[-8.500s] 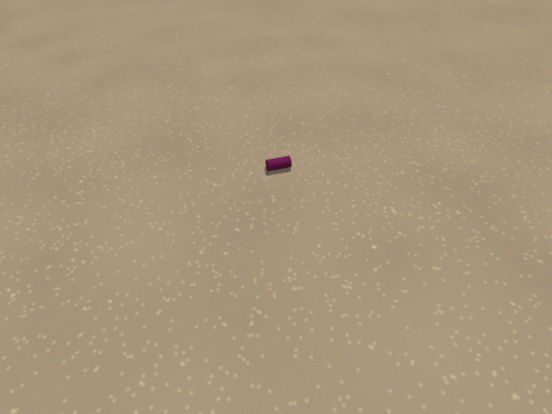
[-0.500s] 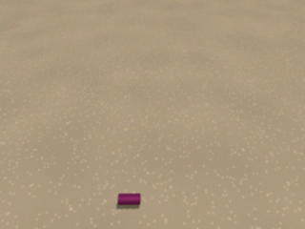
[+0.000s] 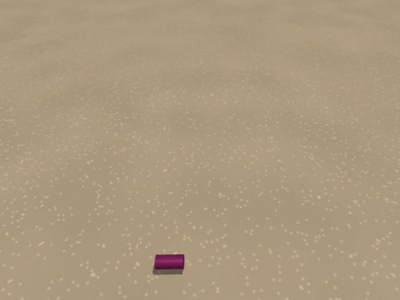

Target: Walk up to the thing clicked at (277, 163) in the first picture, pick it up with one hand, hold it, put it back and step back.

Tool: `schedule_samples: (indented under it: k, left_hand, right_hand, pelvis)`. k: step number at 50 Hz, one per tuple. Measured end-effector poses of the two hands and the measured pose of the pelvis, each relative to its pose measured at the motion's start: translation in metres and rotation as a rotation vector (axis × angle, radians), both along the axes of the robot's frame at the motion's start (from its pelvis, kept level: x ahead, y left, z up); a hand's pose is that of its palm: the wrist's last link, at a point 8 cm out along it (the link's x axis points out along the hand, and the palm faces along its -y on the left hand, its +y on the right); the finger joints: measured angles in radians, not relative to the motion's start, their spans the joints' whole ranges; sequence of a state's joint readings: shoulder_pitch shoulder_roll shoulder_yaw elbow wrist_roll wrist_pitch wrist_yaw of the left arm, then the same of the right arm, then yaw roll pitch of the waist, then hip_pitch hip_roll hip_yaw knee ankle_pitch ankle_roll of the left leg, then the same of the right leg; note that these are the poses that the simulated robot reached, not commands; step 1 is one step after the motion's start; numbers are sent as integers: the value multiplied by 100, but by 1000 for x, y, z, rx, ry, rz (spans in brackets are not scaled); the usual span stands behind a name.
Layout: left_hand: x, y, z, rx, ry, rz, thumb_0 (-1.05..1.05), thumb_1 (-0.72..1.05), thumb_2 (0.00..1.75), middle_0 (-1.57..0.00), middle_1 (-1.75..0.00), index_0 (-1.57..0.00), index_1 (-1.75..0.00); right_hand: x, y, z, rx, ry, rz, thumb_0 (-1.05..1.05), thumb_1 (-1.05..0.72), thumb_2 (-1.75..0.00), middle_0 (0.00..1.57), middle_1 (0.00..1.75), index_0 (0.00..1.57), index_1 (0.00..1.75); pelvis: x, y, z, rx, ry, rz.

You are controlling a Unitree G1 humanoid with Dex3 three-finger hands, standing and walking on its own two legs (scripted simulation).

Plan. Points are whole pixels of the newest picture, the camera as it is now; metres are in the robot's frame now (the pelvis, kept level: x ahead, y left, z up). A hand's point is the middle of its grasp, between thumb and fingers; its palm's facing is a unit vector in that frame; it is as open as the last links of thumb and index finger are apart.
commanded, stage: stand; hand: left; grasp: from above
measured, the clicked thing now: (169, 261) +0.45 +0.18 -0.75
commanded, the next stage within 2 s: rise first in 0.18 s
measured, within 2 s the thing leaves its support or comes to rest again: neither
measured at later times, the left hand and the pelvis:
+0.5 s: hand out of the picture +0.14 +0.25 -0.17, palm faces +0.01 -0.94 -0.33, open 8.6 cm; pelvis -0.02 +0.00 -0.02, yaw +1 degrees
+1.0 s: hand out of the picture +0.12 +0.26 -0.22, palm faces -0.12 -0.89 -0.44, open 14.0 cm; pelvis -0.01 +0.00 -0.08, yaw +0 degrees
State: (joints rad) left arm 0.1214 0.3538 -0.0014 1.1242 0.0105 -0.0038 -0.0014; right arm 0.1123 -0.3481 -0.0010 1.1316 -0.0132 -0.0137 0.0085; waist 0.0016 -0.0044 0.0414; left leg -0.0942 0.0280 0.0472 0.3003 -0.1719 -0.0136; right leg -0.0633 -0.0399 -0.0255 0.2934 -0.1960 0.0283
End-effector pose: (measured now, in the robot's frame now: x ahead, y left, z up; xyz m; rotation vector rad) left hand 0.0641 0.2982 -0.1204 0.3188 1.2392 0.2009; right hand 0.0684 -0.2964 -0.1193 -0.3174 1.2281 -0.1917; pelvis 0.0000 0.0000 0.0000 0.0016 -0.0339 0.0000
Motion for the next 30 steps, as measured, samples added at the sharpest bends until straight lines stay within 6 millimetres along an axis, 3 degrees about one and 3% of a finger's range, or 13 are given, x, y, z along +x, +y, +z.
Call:
schedule_samples:
  k: [16,20,25,30]
  left_hand:
    - [-3,0,-1,-2,-1,15,0,90,90,-20,-30,-20,-31]
    - [26,-5,-4,-16,-89,41,1,81,90,-20,-39,-19,-41]
    - [65,-2,-13,-14,-128,-15,0,56,90,-19,-61,-19,-62]
    - [75,-2,-15,17,-116,-65,0,23,89,-17,-80,-18,-80]
  right_hand:
    - [-3,2,-1,3,2,-8,1,-91,-90,20,30,21,30]
    - [5,14,-2,16,-93,-1,1,-91,-90,20,30,20,30]
    - [5,29,-9,44,-141,-4,1,-91,-90,20,30,20,30]
    - [4,39,-13,74,-175,-36,1,-89,-90,20,30,21,30]
  pelvis:
    - [-1,1,-1,0,15,5]
    - [-10,0,-6,-3,60,18]
    - [-17,-2,-18,-7,132,10]
    - [-14,0,-24,-8,160,4]
